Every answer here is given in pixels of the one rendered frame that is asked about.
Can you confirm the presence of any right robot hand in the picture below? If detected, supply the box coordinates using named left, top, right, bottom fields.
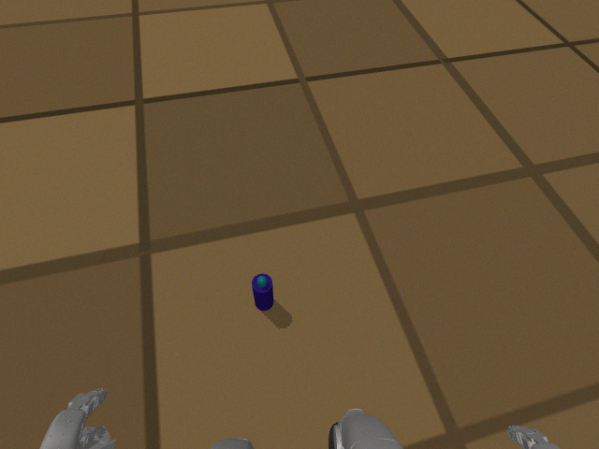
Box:
left=508, top=425, right=560, bottom=449

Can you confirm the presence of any left robot hand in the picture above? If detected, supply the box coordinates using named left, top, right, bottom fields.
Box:
left=39, top=389, right=116, bottom=449

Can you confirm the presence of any bottle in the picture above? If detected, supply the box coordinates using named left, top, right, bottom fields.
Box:
left=252, top=274, right=273, bottom=311

